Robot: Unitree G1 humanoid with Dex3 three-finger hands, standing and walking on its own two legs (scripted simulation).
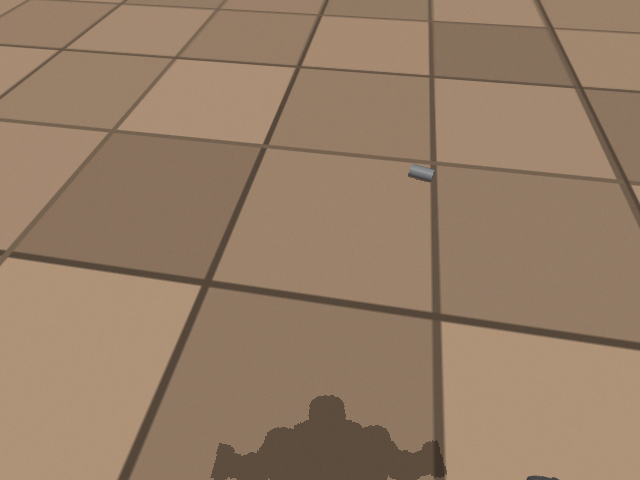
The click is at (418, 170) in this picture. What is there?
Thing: lying can
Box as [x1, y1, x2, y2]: [409, 164, 434, 181]
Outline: 412,164 409,171 409,175 430,181 434,171 433,169
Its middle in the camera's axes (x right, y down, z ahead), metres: +0.50 -0.33 +1.85
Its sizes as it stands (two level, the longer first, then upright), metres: 0.108 0.058 0.058
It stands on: the floor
